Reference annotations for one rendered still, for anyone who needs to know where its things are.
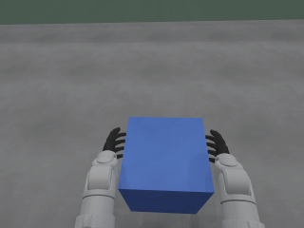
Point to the robot left forearm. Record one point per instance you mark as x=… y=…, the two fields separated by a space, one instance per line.
x=99 y=193

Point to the robot left hand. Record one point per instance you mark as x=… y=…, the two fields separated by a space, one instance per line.
x=111 y=142

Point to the carton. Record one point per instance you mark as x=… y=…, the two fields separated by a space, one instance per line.
x=165 y=166

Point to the robot right hand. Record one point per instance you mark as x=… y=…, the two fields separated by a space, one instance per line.
x=219 y=145

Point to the robot right forearm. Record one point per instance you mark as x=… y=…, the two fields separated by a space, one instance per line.
x=236 y=194

